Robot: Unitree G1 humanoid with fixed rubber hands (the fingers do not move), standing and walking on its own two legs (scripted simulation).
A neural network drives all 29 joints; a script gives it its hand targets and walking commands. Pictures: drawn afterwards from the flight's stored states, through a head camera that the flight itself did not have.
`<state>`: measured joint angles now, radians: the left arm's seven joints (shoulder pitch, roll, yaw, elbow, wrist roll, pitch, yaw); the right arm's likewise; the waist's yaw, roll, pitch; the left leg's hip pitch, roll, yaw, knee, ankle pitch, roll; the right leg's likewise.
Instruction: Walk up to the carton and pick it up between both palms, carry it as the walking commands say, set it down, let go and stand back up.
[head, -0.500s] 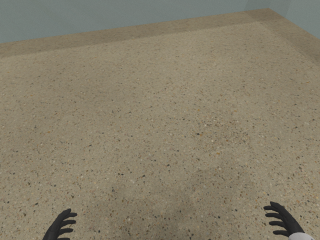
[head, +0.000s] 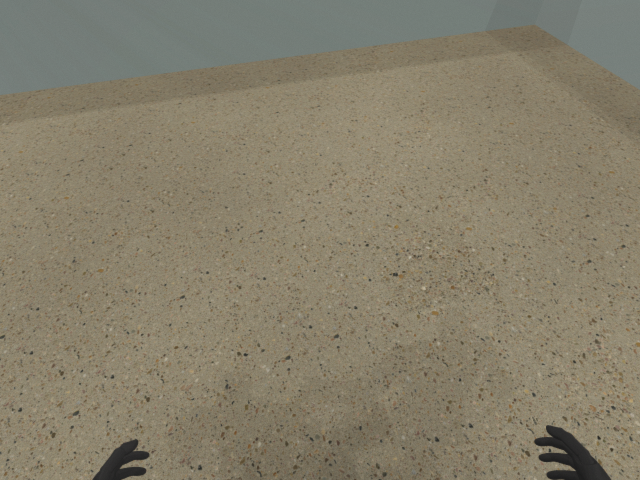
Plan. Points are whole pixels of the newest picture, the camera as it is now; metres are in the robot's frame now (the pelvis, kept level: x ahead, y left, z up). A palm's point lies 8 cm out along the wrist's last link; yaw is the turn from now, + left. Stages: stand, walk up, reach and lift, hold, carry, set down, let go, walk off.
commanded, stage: stand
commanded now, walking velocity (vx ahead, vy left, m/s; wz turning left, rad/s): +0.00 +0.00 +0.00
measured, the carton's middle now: out of the picture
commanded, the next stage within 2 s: walk up in 0.18 s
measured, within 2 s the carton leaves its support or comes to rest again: neither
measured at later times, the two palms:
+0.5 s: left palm out of the picture +0.09 +0.29 -0.10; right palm out of the picture +0.08 -0.32 -0.12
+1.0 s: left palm out of the picture -0.06 +0.30 -0.14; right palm (493, 430) +0.19 -0.20 -0.09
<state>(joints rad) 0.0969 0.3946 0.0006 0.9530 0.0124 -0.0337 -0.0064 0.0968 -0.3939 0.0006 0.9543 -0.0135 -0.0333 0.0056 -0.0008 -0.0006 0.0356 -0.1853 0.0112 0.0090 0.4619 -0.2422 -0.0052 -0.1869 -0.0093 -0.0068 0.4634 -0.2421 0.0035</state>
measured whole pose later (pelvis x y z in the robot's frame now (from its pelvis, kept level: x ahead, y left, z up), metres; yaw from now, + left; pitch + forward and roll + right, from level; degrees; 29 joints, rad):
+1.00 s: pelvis -0.02 +0.01 +0.00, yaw +23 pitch +0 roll -2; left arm 0.18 0.31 0.04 0.87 0.03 0.06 0.02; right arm 0.14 -0.29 -0.07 0.85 -0.01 0.05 0.01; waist 0.02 -0.04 0.09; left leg -0.28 -0.02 0.00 0.53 -0.25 0.05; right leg -0.49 -0.10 -0.03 1.05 -0.40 0.06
